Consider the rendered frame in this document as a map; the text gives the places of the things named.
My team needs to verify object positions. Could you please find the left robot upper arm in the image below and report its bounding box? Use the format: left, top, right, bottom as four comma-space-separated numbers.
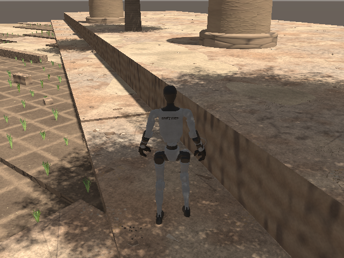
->
144, 109, 159, 138

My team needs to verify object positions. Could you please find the right robot forearm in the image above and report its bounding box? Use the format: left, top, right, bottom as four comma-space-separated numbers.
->
192, 130, 204, 152

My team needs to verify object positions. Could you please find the left robot hand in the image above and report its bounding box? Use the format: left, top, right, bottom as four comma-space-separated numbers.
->
138, 146, 151, 157

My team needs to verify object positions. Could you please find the left robot forearm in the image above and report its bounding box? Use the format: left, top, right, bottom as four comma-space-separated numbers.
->
140, 130, 150, 148

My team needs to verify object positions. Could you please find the humanoid robot head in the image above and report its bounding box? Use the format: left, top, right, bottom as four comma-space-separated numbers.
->
161, 85, 180, 111

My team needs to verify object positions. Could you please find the right robot upper arm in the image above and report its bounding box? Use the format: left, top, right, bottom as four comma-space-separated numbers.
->
182, 108, 197, 138

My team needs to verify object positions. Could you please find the right robot hand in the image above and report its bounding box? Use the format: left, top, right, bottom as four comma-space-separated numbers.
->
194, 149, 206, 161

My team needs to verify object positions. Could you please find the humanoid robot torso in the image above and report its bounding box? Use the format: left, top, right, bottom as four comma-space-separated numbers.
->
159, 106, 184, 161

